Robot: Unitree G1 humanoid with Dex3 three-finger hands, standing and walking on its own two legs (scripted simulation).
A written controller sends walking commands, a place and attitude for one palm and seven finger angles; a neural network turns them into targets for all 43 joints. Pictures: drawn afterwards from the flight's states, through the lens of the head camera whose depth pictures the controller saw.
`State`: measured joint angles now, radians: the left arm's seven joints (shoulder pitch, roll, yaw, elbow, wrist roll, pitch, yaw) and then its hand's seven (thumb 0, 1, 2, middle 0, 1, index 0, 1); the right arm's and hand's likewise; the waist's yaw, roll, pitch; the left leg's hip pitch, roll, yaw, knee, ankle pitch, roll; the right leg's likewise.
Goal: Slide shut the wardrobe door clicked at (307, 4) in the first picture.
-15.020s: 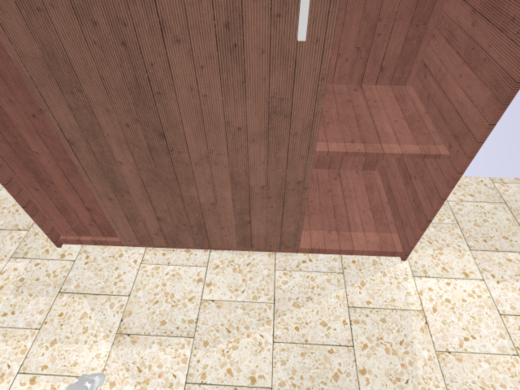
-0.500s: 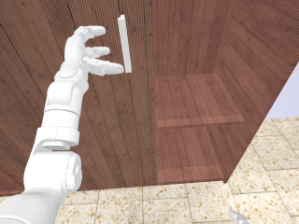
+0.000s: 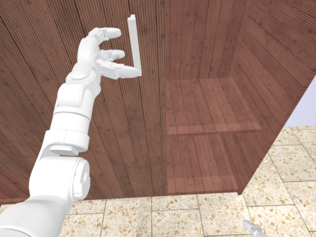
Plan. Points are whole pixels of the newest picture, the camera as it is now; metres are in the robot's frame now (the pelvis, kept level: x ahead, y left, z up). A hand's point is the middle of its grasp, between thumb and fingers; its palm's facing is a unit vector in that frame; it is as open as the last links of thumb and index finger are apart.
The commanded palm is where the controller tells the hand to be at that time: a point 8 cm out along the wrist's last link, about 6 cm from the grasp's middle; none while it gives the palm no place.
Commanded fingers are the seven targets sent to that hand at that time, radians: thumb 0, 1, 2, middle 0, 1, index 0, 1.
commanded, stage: feel for the door with the fingertips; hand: left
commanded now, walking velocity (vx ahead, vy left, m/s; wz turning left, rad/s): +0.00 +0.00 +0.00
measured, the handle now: (135, 46) +0.51 +0.07 +0.26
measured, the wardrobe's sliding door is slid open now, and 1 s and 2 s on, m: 0.46 0.46 0.46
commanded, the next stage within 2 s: slide the fingers in behind the handle in 0.38 s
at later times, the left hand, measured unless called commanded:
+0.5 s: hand (124, 54) +0.46 +0.09 +0.27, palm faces +0.06 -1.00 +0.01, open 13.7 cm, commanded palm +0.44 +0.14 +0.26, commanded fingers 0.00 -0.50 0.30 -0.30 -1.20 -0.30 -1.20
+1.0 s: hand (130, 57) +0.45 +0.07 +0.27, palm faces +0.04 -1.00 +0.01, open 14.0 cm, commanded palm +0.42 +0.13 +0.26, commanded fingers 0.00 -0.50 0.30 -0.30 -1.20 -0.30 -1.20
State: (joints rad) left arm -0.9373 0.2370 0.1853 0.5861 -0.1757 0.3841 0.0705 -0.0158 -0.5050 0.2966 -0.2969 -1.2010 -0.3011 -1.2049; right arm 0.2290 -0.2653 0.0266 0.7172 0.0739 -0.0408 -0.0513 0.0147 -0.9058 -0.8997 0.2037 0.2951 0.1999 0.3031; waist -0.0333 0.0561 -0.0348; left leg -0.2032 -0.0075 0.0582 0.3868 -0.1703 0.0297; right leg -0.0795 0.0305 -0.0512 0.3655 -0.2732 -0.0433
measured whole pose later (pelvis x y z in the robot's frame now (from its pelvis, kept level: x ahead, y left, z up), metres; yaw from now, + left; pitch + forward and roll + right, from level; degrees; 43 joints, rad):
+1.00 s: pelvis +0.00 +0.00 +0.00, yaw -1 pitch -1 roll +0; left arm -0.94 0.16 0.16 0.55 -0.16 0.37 0.15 -0.02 -0.50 0.30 -0.30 -1.20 -0.30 -1.21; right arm 0.24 -0.25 0.02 0.72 0.06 -0.04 -0.04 0.01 -0.91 -0.90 0.20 0.30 0.20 0.30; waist -0.04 0.06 -0.03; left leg -0.20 -0.01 0.07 0.38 -0.17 0.03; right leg -0.08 0.03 -0.04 0.36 -0.27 -0.04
